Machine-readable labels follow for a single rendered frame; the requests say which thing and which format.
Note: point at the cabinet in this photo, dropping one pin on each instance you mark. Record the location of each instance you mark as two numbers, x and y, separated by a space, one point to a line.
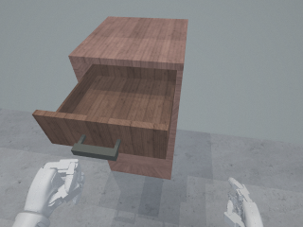
158 43

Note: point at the right robot hand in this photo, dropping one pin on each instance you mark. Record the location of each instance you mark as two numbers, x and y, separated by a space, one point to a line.
248 213

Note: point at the robot left forearm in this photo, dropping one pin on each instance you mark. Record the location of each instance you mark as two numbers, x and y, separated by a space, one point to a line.
31 219

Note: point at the handle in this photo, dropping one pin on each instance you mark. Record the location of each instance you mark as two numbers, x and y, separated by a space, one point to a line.
97 152

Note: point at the left robot hand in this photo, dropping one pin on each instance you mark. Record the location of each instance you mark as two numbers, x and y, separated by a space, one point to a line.
65 177

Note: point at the drawer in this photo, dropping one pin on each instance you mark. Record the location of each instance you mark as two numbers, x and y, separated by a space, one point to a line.
110 102

